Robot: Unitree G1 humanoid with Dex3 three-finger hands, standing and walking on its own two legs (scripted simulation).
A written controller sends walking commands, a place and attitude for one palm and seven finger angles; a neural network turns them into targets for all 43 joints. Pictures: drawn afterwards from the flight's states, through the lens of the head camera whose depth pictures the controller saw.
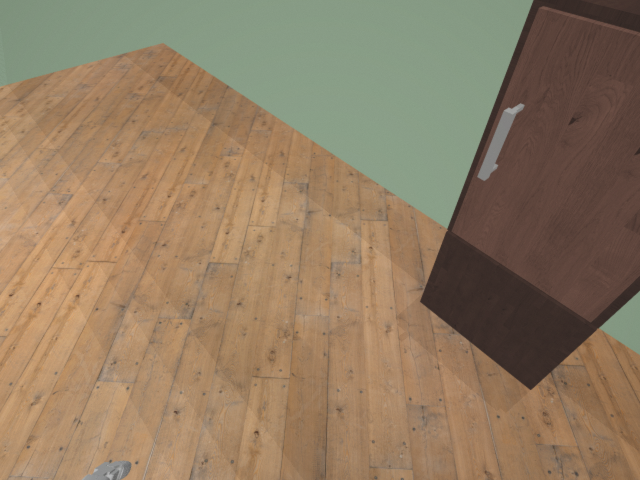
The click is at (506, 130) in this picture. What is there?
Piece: cupboard door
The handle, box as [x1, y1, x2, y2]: [477, 103, 524, 180]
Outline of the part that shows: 524,105 520,103 511,109 507,108 503,111 477,176 483,180 487,178 489,174 496,168 497,165 494,162 515,114 522,109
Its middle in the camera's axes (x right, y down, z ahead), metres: +0.40 -0.21 +0.86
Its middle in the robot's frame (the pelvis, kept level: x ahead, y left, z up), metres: +0.80 -0.36 -0.01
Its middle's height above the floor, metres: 0.76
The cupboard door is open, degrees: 0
